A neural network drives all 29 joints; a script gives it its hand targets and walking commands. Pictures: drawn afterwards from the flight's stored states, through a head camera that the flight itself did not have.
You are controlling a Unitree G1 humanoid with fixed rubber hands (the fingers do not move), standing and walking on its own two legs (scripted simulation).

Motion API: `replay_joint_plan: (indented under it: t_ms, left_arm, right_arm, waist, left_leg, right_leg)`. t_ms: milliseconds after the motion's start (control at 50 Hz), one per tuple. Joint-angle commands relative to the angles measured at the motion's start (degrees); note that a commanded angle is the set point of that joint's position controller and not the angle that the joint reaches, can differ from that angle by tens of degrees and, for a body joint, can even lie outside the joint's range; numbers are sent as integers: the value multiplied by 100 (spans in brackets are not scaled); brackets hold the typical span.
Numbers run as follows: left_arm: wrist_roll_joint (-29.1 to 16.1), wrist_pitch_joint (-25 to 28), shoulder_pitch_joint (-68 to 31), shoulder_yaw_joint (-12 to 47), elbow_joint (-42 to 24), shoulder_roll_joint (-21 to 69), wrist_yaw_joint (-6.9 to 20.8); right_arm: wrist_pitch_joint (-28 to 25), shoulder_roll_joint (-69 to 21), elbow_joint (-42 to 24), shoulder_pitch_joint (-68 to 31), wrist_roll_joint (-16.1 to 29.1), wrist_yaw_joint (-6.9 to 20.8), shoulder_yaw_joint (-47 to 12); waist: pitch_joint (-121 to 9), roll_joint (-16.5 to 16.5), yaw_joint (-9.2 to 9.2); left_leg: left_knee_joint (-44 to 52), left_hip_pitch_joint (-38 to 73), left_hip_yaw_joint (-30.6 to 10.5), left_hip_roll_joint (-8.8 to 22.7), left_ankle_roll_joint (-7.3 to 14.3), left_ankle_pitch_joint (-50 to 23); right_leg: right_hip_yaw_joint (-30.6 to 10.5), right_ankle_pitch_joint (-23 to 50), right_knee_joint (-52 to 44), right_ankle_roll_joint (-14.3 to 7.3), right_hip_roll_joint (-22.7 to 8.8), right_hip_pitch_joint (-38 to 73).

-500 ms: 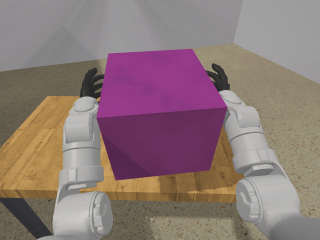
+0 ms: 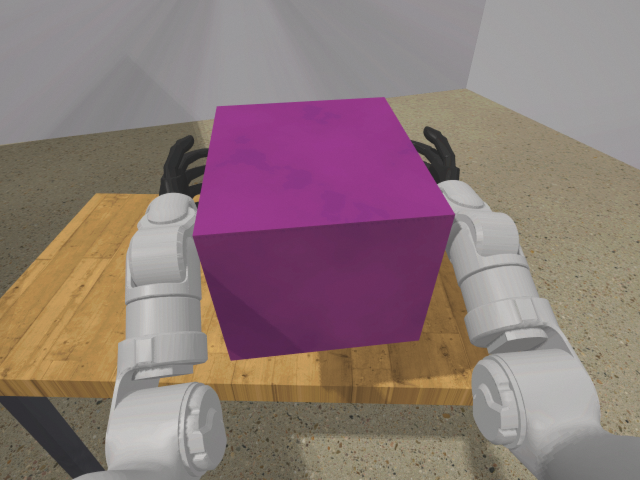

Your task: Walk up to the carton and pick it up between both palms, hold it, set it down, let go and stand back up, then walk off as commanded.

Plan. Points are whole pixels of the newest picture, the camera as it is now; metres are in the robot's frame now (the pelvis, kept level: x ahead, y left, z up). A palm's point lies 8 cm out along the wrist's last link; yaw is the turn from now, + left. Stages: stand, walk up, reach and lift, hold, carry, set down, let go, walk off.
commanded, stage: hold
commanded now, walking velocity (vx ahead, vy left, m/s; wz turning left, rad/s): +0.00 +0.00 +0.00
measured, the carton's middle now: (313, 218) +0.36 +0.02 +0.20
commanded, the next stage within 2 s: set down in 0.78 s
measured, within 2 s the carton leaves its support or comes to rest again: neither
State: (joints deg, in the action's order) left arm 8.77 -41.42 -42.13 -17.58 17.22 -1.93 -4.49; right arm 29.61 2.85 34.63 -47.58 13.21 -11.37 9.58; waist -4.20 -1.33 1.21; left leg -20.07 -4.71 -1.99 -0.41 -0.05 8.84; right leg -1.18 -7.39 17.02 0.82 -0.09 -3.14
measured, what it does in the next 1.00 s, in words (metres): stands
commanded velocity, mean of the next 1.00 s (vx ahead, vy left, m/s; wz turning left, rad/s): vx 0.00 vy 0.00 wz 0.00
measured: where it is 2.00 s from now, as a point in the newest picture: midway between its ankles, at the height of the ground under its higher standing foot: outside the picture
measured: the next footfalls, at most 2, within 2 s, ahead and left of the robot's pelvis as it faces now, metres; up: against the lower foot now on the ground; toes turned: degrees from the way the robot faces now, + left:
none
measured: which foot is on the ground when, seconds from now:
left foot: down 0.00-1.00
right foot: down 0.00-1.00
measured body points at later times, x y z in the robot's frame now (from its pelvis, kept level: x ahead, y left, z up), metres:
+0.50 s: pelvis +0.00 +0.00 +0.00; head -0.08 +0.01 +0.44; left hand +0.37 +0.18 +0.23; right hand +0.39 -0.13 +0.23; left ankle +0.03 +0.11 -0.75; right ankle +0.03 -0.13 -0.75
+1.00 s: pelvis +0.00 +0.00 +0.00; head -0.07 +0.01 +0.44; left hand +0.38 +0.18 +0.25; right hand +0.39 -0.13 +0.25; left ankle +0.03 +0.11 -0.75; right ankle +0.03 -0.13 -0.75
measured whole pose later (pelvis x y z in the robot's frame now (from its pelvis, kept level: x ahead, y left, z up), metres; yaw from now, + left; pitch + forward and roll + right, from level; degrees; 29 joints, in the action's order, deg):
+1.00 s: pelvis +0.00 +0.00 +0.00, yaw +0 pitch -7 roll -1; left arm 10.6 -37.9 -44.2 -19.9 18.0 -1.9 -2.0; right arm 25.8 2.8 35.7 -49.4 10.7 -10.3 9.6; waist -4.2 -1.1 1.2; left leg -20.1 -4.7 -2.0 -0.4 0.0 8.9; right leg -1.2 -7.4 17.0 0.8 -0.1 -3.2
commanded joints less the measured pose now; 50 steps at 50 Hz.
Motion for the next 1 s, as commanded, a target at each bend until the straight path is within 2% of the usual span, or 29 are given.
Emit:
replay_joint_plan:
  t_ms: [0, 20, 40, 60, 80, 160, 200, 220, 300, 340, 360, 380, 400, 440, 500, 540, 560, 580, 620, 660, 720, 760, 780, 820, 840, 860, 900, 940, 980]
  left_arm:
    - [-630, 228, -4300, 2940, -975, 3553, 1147]
    - [-538, 206, -4329, 2772, -738, 3464, 1143]
    - [-670, 239, -4486, 2854, -672, 3575, 1146]
    - [-614, 249, -4411, 2823, -972, 3468, 1154]
    - [-502, 179, -4128, 2634, -442, 3409, 1214]
    - [-703, 268, -4183, 2886, -1019, 3450, 1158]
    - [-617, 259, -4214, 2922, -1123, 3584, 1174]
    - [-672, 255, -4392, 2890, -830, 3444, 1164]
    - [-753, 253, -4165, 3110, -901, 3704, 1120]
    - [-627, 224, -4317, 2917, -873, 3715, 1125]
    - [-619, 249, -4307, 2829, -860, 3602, 1139]
    - [-580, 223, -4313, 2828, -768, 3510, 1162]
    - [-552, 202, -4124, 2811, -791, 3550, 1144]
    - [-511, 206, -4396, 2768, -668, 3499, 1140]
    - [-748, 250, -4301, 2985, -1063, 3720, 1134]
    - [-705, 269, -4222, 2951, -1104, 3613, 1140]
    - [-592, 247, -4413, 2776, -958, 3376, 1146]
    - [-675, 315, -4406, 2870, -1197, 3470, 1157]
    - [-647, 228, -4224, 2893, -828, 3550, 1175]
    - [-710, 268, -4144, 2946, -814, 3600, 1145]
    - [-529, 254, -4304, 2669, -663, 3367, 1192]
    - [-658, 226, -4223, 2844, -815, 3455, 1204]
    - [-722, 260, -4806, 3048, -1674, 3337, 1294]
    - [-595, 272, -4450, 2844, -872, 3420, 1332]
    - [-335, 275, -4471, 2433, -485, 3288, 1349]
    - [-456, 307, -4466, 2599, -639, 3368, 1362]
    - [-379, 545, -4652, 2419, -516, 3360, 1440]
    - [-113, 718, -4762, 1973, -113, 3106, 1458]
    - [225, 892, -4690, 1539, 396, 3059, 1597]
  right_arm:
    - [-102, -3165, -1228, -4258, 814, 658, -2443]
    - [-44, -3064, -1091, -4189, 690, 641, -2262]
    - [-73, -3064, -952, -4339, 733, 659, -2236]
    - [-44, -3241, -1138, -4194, 717, 613, -2419]
    - [-23, -3058, -997, -4243, 582, 571, -2271]
    - [-56, -3270, -1413, -3983, 855, 554, -2531]
    - [-84, -3179, -1318, -4109, 804, 558, -2482]
    - [-108, -3256, -1351, -4373, 774, 576, -2504]
    - [-133, -3128, -1667, -4388, 730, 572, -2432]
    - [-66, -3102, -1089, -4163, 722, 615, -2322]
    - [-26, -3127, -1069, -4069, 667, 614, -2234]
    - [-64, -3129, -1173, -4246, 741, 622, -2270]
    - [-48, -3152, -1117, -4041, 737, 636, -2304]
    - [-60, -3044, -861, -4273, 756, 660, -2265]
    - [-102, -3131, -1317, -4047, 761, 621, -2364]
    - [-99, -3249, -1483, -4147, 719, 584, -2429]
    - [-2, -3123, -933, -3982, 758, 603, -2324]
    - [-75, -3396, -1278, -4136, 825, 606, -2517]
    - [-47, -3195, -1127, -4017, 709, 604, -2307]
    - [-125, -3132, -1578, -4336, 701, 604, -2371]
    - [-5, -3202, -1025, -4053, 669, 586, -2292]
    - [-45, -3113, -1264, -4100, 727, 578, -2310]
    - [-60, -3508, -1365, -4207, 1012, 553, -2528]
    - [-188, -3316, -1168, -4301, 701, 583, -2000]
    - [-257, -3160, -1350, -4670, 591, 605, -1911]
    - [-329, -3214, -1259, -4677, 602, 594, -1927]
    - [-528, -3402, -1129, -4809, 409, 653, -1951]
    - [-792, -3203, -563, -4790, 44, 791, -1466]
    - [-1172, -3122, -56, -4645, -394, 812, -1078]
  waist:
    - [-1892, 600, 628]
    - [-1581, 520, 647]
    - [-1694, 630, 625]
    - [-1829, 427, 555]
    - [-1553, 411, 595]
    - [-2165, 447, 658]
    - [-2020, 628, 660]
    - [-1846, 399, 605]
    - [-2043, 601, 739]
    - [-1644, 635, 679]
    - [-1724, 415, 739]
    - [-1857, 489, 590]
    - [-1902, 667, 609]
    - [-1702, 569, 616]
    - [-2135, 548, 767]
    - [-2213, 461, 674]
    - [-1814, 515, 674]
    - [-2135, 368, 595]
    - [-1814, 487, 715]
    - [-2080, 530, 621]
    - [-1677, 256, 659]
    - [-2032, 370, 715]
    - [-2384, 429, 657]
    - [-1811, 645, 688]
    - [-1690, 342, 524]
    - [-1807, 446, 582]
    - [-1959, 343, 454]
    - [-1887, 539, 462]
    - [-1347, 566, 477]
  left_leg:
    - [409, 158, 69, -116, -357, -649]
    - [478, -28, 78, -151, -336, -246]
    - [457, -42, 63, -155, -342, -200]
    - [411, -22, 90, -156, -296, -364]
    - [519, 16, 145, -162, -279, -204]
    - [300, 301, 103, -182, -319, -935]
    - [336, 282, 32, -137, -392, -809]
    - [374, 97, 67, -151, -326, -467]
    - [332, 125, 32, -163, -403, -691]
    - [379, -1, 73, -177, -392, -566]
    - [411, 14, 35, -118, -366, -418]
    - [428, 44, 91, -141, -332, -301]
    - [407, 52, 100, -162, -362, -467]
    - [437, 59, 88, -106, -368, -303]
    - [350, 249, 33, -127, -374, -728]
    - [317, 192, 71, -150, -351, -786]
    - [389, 146, 101, -185, -342, -500]
    - [322, 169, 89, -179, -294, -684]
    - [441, 111, 65, -119, -341, -413]
    - [356, 84, 48, -124, -345, -582]
    - [440, 11, 114, -181, -270, -269]
    - [386, 186, 121, -111, -321, -513]
    - [269, 395, 84, -204, -114, -757]
    - [365, 135, 121, -232, -208, -293]
    - [544, 77, 104, -185, -148, 111]
    - [495, 186, 135, -218, -156, -43]
    - [558, 91, 107, -176, -123, 52]
    - [549, 209, 122, -202, -205, 65]
    - [805, 12, 249, -139, -150, 751]
  right_leg:
    - [125, 731, -200, -28, 471, 672]
    - [131, 328, -268, -28, 448, 545]
    - [97, 285, -262, -52, 411, 482]
    - [101, 579, -198, 4, 416, 779]
    - [141, 362, -291, -8, 412, 645]
    - [106, 1082, -176, 21, 420, 815]
    - [104, 756, -229, -38, 496, 710]
    - [184, 443, -235, -4, 473, 569]
    - [125, 736, -229, -77, 506, 610]
    - [142, 554, -234, -61, 471, 644]
    - [155, 540, -239, -46, 451, 629]
    - [126, 370, -243, -71, 452, 636]
    - [155, 540, -188, -17, 442, 674]
    - [138, 226, -280, -33, 452, 436]
    - [153, 761, -222, -32, 489, 667]
    - [111, 924, -165, -17, 453, 798]
    - [118, 604, -225, 13, 418, 641]
    - [169, 743, -173, 61, 451, 698]
    - [159, 502, -226, -23, 460, 518]
    - [125, 637, -215, -68, 490, 637]
    - [136, 495, -254, 55, 394, 618]
    - [109, 737, -211, 16, 435, 611]
    - [100, 987, -121, -1, 503, 838]
    - [144, 462, -209, -30, 487, 581]
    - [151, 112, -297, -19, 450, 622]
    - [182, 229, -261, -82, 466, 581]
    - [177, 132, -272, -17, 424, 674]
    - [274, -36, -307, -5, 362, 503]
    - [277, -682, -432, -60, 293, 648]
